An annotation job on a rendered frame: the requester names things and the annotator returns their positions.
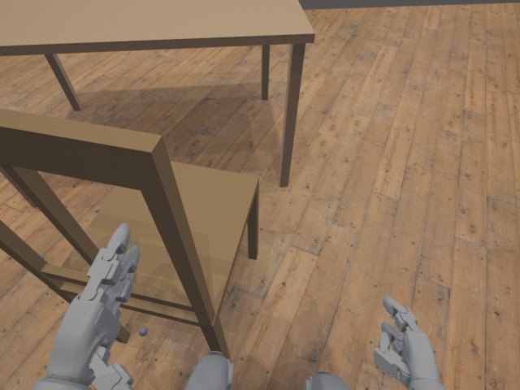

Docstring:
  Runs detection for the robot left hand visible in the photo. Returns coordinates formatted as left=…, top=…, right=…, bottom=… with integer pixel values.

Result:
left=46, top=223, right=140, bottom=390

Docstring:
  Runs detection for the robot left thigh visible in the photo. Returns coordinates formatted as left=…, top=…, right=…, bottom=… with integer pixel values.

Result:
left=184, top=355, right=234, bottom=390

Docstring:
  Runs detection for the robot right thigh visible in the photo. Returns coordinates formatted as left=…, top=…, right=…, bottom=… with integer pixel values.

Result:
left=304, top=374, right=351, bottom=390

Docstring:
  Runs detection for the robot thigh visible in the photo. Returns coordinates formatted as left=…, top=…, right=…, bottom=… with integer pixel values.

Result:
left=184, top=355, right=234, bottom=390
left=304, top=374, right=351, bottom=390

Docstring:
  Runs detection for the chair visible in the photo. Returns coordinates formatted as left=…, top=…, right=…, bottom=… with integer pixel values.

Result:
left=0, top=109, right=259, bottom=360

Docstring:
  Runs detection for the table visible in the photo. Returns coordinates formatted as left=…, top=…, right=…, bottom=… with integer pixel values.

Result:
left=0, top=0, right=315, bottom=208

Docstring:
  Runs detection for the robot right hand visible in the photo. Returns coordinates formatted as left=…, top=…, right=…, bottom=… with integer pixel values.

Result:
left=374, top=297, right=440, bottom=390

